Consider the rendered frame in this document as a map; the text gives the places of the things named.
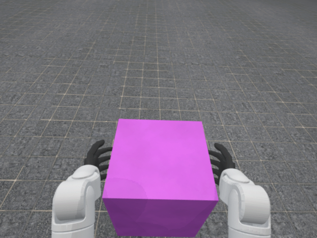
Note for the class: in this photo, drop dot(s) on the carton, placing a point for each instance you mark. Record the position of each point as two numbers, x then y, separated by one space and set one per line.
159 181

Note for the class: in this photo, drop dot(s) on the left robot hand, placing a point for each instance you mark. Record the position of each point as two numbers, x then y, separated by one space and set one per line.
94 153

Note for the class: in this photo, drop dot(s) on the left robot forearm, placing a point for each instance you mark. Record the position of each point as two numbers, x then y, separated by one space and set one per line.
73 212

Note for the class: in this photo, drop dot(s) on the right robot forearm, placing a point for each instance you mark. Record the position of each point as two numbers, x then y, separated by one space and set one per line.
248 206

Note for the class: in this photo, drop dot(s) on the right robot hand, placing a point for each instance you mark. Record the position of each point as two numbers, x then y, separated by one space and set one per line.
225 161

